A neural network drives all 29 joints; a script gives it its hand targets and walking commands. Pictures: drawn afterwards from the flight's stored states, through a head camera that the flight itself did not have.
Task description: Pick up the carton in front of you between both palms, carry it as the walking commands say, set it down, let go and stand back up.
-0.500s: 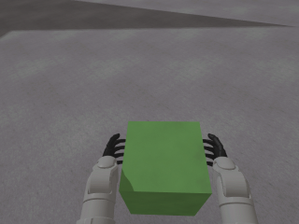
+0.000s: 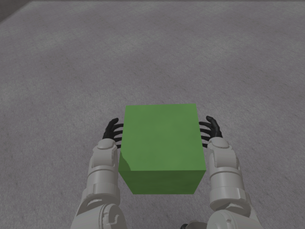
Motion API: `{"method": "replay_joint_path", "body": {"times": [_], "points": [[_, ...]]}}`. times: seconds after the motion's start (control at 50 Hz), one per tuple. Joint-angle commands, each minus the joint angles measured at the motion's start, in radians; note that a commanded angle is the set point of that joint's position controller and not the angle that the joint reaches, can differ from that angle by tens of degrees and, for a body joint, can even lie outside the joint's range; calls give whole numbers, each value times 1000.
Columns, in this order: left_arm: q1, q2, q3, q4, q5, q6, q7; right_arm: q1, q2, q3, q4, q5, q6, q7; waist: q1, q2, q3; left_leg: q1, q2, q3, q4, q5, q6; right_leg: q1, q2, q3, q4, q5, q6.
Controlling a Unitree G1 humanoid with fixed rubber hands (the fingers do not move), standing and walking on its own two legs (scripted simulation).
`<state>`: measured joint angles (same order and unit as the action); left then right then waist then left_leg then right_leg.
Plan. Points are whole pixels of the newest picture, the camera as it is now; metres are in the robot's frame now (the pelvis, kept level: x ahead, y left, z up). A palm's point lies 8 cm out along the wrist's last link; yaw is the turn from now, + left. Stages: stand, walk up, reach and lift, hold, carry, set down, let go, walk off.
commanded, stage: set down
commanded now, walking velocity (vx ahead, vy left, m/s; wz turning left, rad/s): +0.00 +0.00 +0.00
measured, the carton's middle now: (161, 152) +0.36 +0.00 -0.08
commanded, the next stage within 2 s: none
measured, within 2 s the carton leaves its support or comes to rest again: neither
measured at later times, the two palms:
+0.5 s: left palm (130, 151) +0.41 +0.13 -0.17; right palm (209, 164) +0.36 -0.16 -0.19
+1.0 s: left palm (145, 158) +0.45 +0.09 -0.33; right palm (210, 172) +0.38 -0.20 -0.34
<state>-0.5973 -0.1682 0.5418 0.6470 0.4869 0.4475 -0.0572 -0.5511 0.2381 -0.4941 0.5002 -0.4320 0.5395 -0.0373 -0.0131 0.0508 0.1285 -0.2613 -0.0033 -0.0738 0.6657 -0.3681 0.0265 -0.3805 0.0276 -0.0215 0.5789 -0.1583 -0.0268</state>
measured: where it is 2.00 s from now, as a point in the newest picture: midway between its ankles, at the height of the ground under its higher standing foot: outside the picture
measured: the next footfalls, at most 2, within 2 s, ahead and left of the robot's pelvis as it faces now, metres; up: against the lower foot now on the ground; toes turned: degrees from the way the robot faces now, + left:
none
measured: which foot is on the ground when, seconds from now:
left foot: down 0.00-1.00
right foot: down 0.00-1.00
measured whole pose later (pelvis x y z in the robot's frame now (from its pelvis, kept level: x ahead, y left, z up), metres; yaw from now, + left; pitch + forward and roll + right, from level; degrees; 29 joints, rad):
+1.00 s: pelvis -0.04 +0.03 -0.23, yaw +2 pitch +46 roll +2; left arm -1.05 0.01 0.27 0.81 0.15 0.23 0.13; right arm -0.87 0.05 -0.54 0.54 -0.20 0.28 -0.08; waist -0.13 0.08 -0.13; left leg -1.87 -0.10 0.00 1.70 -0.62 0.01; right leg -2.01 -0.02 0.05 1.57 -0.35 0.04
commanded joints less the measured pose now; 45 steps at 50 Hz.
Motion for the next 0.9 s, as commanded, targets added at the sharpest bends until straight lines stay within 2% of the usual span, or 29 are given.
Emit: {"method": "replay_joint_path", "body": {"times": [0.0,0.06,0.18,0.26,0.32,0.42,0.48,0.6,0.74,0.88], "points": [[-493,-625,-278,91,-102,-100,-190,-454,702,313,101,121,-109,142,4,-57,-312,-455,-92,-20,-75,5,57,351,32,177,-5,-70,45],[-476,-610,-312,97,-120,-180,-191,-434,677,329,78,108,-203,117,-13,-55,-408,-543,-113,-14,-13,59,46,278,40,162,76,79,41],[-553,-686,-537,80,-246,-348,-196,-543,757,562,18,183,-385,93,-23,-48,-784,-795,-147,4,147,103,20,256,53,142,297,298,45],[-624,-732,-700,-21,-351,-379,-163,-639,779,720,-114,264,-421,87,-36,-26,-1171,-895,-169,23,264,167,-7,288,69,125,454,435,41],[-644,-754,-767,-59,-401,-363,-126,-655,776,774,-161,303,-409,88,-51,-25,-1309,-947,-174,29,340,178,-15,195,84,100,538,414,45],[-647,-824,-721,33,-380,-297,-114,-665,769,713,-67,296,-343,126,-72,-8,-1116,-1033,-168,19,394,8,-13,-169,103,48,583,115,48],[-660,-845,-655,110,-349,-262,-121,-692,762,641,-2,271,-307,157,-84,-12,-1030,-1103,-167,16,418,-48,-14,-309,105,23,615,41,48],[-721,-845,-598,164,-333,-261,-111,-747,726,553,52,250,-300,194,-117,-16,-1088,-1187,-181,24,522,34,-27,-491,106,2,710,129,49],[-825,-810,-665,116,-376,-283,-64,-823,664,531,38,296,-325,193,-151,24,-1246,-1229,-198,40,655,95,-45,-624,107,-12,830,196,58],[-944,-775,-722,89,-426,-264,-35,-931,611,522,7,340,-308,189,-185,49,-1347,-1285,-213,57,770,61,-48,-697,104,-27,934,182,71]]}}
